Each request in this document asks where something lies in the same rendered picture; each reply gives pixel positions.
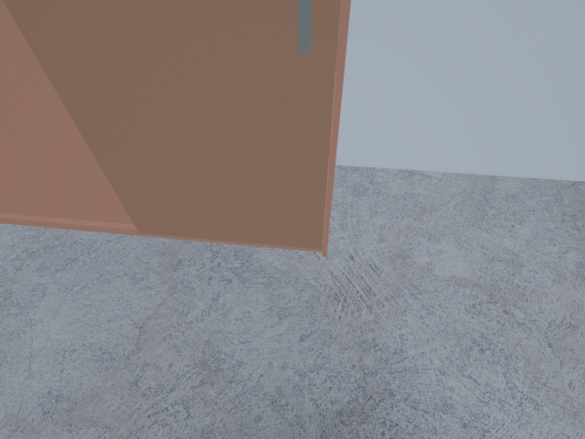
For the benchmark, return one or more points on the wardrobe door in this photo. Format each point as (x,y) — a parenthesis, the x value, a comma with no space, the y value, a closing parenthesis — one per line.
(202,114)
(46,167)

